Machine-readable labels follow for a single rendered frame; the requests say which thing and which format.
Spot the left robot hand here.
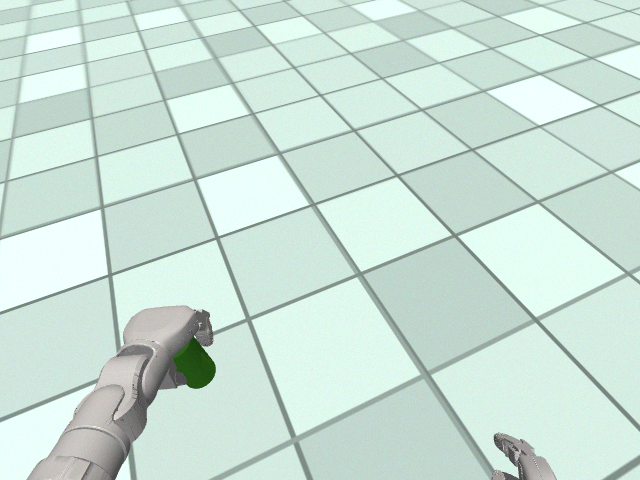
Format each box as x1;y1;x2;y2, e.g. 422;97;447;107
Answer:
123;305;213;390

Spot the left robot arm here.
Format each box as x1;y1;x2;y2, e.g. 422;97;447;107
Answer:
26;339;170;480

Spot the right robot hand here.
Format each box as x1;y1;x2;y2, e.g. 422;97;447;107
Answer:
491;433;557;480

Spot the can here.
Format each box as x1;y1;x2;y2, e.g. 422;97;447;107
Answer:
172;337;216;389

